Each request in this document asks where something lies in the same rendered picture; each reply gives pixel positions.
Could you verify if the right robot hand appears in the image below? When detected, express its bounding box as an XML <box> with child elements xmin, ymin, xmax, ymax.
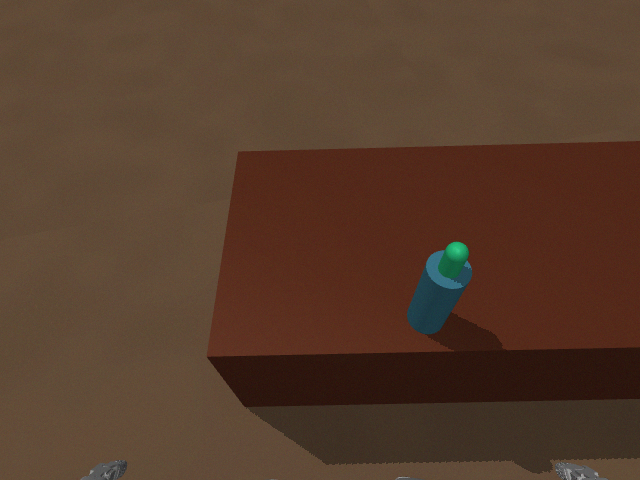
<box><xmin>555</xmin><ymin>462</ymin><xmax>608</xmax><ymax>480</ymax></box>

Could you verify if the left robot hand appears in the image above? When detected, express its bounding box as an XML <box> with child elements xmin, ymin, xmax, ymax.
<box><xmin>81</xmin><ymin>460</ymin><xmax>127</xmax><ymax>480</ymax></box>

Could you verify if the bottle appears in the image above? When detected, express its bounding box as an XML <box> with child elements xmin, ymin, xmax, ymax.
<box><xmin>407</xmin><ymin>242</ymin><xmax>472</xmax><ymax>334</ymax></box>

